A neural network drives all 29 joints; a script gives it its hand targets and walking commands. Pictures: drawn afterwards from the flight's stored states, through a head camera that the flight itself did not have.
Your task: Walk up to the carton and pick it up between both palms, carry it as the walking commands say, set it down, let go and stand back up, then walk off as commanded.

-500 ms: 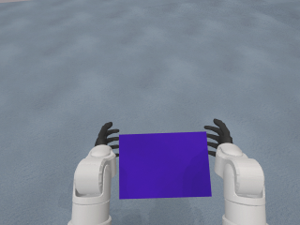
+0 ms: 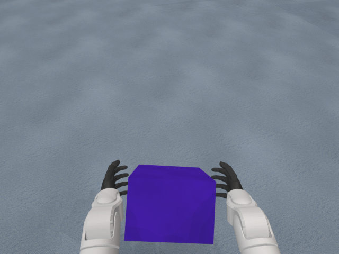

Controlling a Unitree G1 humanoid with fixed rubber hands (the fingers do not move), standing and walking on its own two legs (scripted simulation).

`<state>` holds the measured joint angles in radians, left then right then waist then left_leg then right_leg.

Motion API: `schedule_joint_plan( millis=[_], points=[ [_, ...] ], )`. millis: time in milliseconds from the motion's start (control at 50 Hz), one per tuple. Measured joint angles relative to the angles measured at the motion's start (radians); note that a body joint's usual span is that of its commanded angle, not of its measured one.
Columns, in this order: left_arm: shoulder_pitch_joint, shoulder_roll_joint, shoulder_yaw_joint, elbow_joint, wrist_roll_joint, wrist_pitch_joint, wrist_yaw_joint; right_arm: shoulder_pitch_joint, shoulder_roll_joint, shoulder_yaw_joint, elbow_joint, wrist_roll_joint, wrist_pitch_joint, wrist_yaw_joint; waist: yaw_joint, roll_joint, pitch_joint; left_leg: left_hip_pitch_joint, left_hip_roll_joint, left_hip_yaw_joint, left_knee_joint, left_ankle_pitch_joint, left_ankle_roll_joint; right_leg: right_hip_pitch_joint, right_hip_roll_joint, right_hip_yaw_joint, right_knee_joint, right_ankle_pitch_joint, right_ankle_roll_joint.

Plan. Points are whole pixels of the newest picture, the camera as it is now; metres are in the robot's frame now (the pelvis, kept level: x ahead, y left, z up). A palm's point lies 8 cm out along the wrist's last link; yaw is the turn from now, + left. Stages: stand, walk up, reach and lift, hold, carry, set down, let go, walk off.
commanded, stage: set down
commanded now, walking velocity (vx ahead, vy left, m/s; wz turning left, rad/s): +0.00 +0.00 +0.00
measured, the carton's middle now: (169, 196) +0.28 +0.08 -0.11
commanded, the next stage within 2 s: none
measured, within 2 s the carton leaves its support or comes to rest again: neither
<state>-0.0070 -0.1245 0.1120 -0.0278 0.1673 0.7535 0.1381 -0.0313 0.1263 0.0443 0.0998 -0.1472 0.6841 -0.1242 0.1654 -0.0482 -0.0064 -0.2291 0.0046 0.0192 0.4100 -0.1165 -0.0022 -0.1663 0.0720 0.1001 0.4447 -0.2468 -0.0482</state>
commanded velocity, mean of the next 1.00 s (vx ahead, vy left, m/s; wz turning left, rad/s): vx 0.00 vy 0.00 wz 0.00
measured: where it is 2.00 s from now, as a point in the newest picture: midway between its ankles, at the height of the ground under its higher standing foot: outside the picture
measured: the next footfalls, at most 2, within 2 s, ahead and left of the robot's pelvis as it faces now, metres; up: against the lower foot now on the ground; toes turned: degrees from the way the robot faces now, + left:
none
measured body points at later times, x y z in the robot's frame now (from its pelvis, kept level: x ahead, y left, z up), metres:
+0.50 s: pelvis -0.02 +0.03 -0.01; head +0.00 +0.04 +0.44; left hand +0.27 +0.23 -0.04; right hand +0.32 -0.06 -0.03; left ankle +0.04 +0.13 -0.74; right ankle -0.01 -0.09 -0.74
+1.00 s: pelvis -0.04 +0.00 -0.06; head +0.11 +0.03 +0.36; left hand +0.27 +0.24 -0.13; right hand +0.34 -0.05 -0.13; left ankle +0.04 +0.13 -0.74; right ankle -0.01 -0.09 -0.74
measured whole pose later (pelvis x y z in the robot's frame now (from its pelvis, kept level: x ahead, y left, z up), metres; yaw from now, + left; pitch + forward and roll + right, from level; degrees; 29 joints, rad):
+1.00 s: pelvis -0.04 +0.00 -0.06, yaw +1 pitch +21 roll +0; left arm -0.41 -0.15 0.43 0.45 0.25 0.27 0.03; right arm -0.52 0.19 -0.30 0.60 -0.26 0.22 -0.11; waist 0.14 -0.06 -0.05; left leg -0.98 -0.03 -0.06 0.87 -0.25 -0.02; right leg -0.93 0.11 0.08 0.93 -0.37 -0.03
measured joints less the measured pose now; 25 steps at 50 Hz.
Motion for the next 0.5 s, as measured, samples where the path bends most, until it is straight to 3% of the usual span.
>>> schedule_joint_plan(
  millis=[60, 120, 300, 400, 500],
  points=[
    [-0.023, -0.002, 0.031, -0.004, 0.002, 0.004, -0.014, -0.062, 0.003, -0.007, 0.066, -0.033, -0.021, 0.013, -0.008, 0.031, 0.012, 0.036, -0.012, -0.050, -0.005, -0.046, -0.011, 0.040, -0.003, -0.026, -0.001, -0.007, 0.003],
    [-0.101, -0.004, 0.075, 0.095, 0.022, -0.008, -0.043, -0.161, 0.012, -0.068, 0.177, -0.069, -0.029, 0.044, -0.017, 0.048, 0.025, 0.051, -0.035, -0.069, 0.015, -0.039, 0.001, 0.063, -0.021, -0.042, 0.019, -0.021, 0.012],
    [-0.295, -0.038, 0.218, 0.397, 0.138, -0.112, -0.073, -0.367, 0.054, -0.320, 0.471, -0.183, -0.125, 0.114, -0.038, 0.014, 0.038, 0.033, -0.058, -0.036, 0.077, -0.069, 0.018, 0.017, -0.033, 0.005, 0.124, -0.065, 0.016],
    [-0.327, -0.048, 0.242, 0.468, 0.168, -0.179, -0.072, -0.385, 0.027, -0.349, 0.541, -0.188, -0.207, 0.150, -0.036, -0.005, 0.043, -0.024, -0.058, -0.023, 0.097, -0.073, 0.022, -0.048, -0.026, 0.027, 0.151, -0.067, 0.012],
    [-0.331, -0.049, 0.253, 0.482, 0.168, -0.260, -0.072, -0.395, 0.022, -0.353, 0.554, -0.182, -0.282, 0.151, -0.036, -0.011, 0.050, -0.114, -0.055, -0.024, 0.117, -0.068, 0.020, -0.139, -0.017, 0.034, 0.170, -0.059, 0.021]
  ],
)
